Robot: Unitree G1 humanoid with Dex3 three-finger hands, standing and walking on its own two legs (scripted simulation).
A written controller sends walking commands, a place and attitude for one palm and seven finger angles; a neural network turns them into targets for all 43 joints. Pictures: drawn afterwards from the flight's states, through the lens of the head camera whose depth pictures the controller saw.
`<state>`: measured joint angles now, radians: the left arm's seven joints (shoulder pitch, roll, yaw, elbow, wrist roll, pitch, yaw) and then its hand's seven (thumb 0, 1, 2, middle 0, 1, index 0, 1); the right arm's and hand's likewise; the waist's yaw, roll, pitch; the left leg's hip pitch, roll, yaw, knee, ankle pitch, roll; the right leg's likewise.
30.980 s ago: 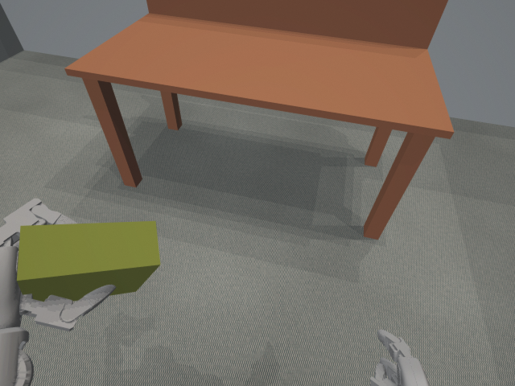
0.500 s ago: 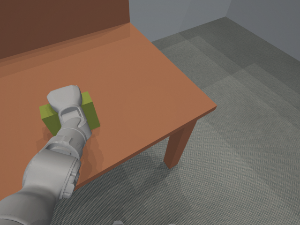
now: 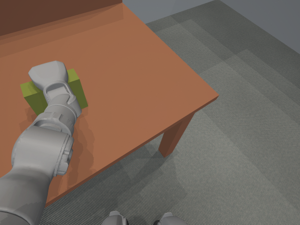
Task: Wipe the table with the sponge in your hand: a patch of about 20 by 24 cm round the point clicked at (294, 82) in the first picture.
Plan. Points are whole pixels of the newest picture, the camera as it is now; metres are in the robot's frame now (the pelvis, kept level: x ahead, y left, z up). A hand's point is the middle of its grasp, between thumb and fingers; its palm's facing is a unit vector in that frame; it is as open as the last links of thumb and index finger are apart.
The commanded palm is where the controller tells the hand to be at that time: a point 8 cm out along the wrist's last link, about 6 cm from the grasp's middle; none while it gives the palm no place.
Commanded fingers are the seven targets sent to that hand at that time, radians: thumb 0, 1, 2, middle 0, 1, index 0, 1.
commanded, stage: wipe forward along the third lane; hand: left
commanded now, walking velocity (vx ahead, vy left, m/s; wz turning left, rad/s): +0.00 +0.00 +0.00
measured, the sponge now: (60, 101) +0.48 +0.24 -0.02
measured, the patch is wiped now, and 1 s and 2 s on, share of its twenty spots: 1.00 1.00 1.00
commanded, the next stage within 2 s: wipe back along the third lane in 0.14 s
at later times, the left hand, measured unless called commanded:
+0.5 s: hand (54, 84) +0.51 +0.25 +0.02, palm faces -0.09 +0.01 -1.00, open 9.5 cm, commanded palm +0.48 +0.21 +0.06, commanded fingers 0.00 0.10 1.30 -1.20 -1.60 -1.20 -1.60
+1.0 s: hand (63, 99) +0.46 +0.21 +0.03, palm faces -0.07 -0.01 -1.00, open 9.5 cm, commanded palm +0.42 +0.18 +0.05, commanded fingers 0.00 0.10 1.30 -1.20 -1.60 -1.20 -1.60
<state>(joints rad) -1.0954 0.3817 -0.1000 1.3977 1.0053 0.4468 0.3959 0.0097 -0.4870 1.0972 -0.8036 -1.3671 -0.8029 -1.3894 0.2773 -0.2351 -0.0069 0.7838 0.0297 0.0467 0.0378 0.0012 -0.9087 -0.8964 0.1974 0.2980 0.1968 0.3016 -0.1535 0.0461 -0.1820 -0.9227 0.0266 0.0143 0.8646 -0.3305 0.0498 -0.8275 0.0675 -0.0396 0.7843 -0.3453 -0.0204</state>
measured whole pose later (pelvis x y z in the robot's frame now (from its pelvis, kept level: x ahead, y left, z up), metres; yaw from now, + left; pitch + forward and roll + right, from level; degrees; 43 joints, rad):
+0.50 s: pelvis +0.02 +0.01 +0.00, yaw -1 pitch +23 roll -5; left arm -1.06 0.41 -0.13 1.31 1.00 0.45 0.39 -0.01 -0.48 1.10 -0.80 -1.37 -0.79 -1.40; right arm 0.33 -0.23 -0.01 0.78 0.03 0.08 0.05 0.00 -0.91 -0.90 0.20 0.30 0.20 0.30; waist -0.15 0.05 -0.19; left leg -0.92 0.04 0.02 0.87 -0.36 0.06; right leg -0.81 0.08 -0.03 0.76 -0.36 -0.01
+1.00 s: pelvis +0.04 +0.00 +0.02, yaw +2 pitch +16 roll -2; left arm -0.81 0.17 -0.24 1.15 0.95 0.49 0.46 -0.01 -0.46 1.09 -0.78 -1.38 -0.78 -1.41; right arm 0.14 -0.21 -0.02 0.76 0.04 0.16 0.07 0.00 -0.91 -0.90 0.20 0.30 0.20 0.30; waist -0.03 0.03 -0.20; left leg -0.67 0.00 0.01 0.73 -0.34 0.04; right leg -0.58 0.05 -0.04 0.65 -0.36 -0.02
